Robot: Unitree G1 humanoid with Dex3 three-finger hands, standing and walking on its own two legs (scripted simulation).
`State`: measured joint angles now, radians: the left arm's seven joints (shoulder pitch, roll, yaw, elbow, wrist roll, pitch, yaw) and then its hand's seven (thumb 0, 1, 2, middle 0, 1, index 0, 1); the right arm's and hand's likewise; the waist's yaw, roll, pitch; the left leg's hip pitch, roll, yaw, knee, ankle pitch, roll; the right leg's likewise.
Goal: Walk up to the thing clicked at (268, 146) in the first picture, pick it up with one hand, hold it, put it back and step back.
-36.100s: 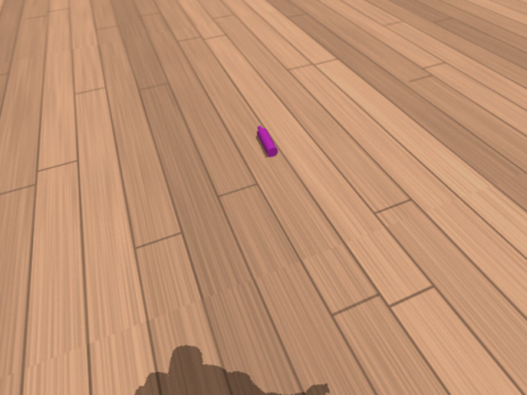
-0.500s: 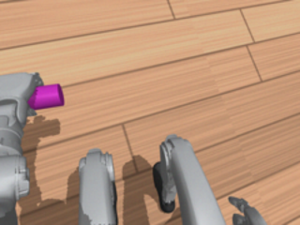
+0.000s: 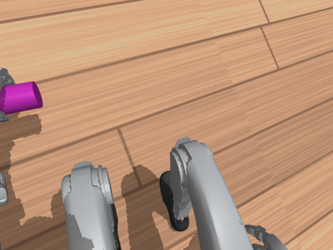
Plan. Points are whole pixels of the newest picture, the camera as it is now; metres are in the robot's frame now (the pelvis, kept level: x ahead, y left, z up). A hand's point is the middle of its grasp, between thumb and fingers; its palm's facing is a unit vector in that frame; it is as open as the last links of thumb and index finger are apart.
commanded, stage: crouch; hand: left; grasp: from above
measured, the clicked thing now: out of the picture +0.48 +0.36 -0.20
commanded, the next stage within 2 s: lower in 0.24 s
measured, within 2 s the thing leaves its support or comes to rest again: neither
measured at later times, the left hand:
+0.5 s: hand out of the picture +0.49 +0.32 -0.22, palm faces -0.49 -0.08 -0.87, open 9.2 cm
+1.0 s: hand (8, 106) +0.49 +0.32 -0.27, palm faces -0.48 -0.08 -0.87, open 9.2 cm
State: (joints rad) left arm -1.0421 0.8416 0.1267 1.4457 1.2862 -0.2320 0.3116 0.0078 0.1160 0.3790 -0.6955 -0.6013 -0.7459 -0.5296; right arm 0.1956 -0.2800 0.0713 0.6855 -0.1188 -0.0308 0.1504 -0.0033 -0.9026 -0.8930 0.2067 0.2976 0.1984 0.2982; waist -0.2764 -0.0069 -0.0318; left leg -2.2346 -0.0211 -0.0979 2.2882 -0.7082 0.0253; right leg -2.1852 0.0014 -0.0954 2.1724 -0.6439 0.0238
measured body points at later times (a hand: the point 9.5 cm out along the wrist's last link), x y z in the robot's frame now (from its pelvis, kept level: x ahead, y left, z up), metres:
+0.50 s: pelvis +0.00 +0.00 -0.03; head +0.27 +0.08 +0.32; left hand +0.51 +0.33 -0.17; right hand +0.03 -0.27 -0.11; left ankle +0.07 +0.11 -0.34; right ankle +0.11 -0.12 -0.34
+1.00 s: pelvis +0.00 +0.00 -0.05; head +0.29 +0.10 +0.28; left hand +0.51 +0.32 -0.22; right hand +0.03 -0.27 -0.12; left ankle +0.07 +0.11 -0.34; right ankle +0.11 -0.12 -0.34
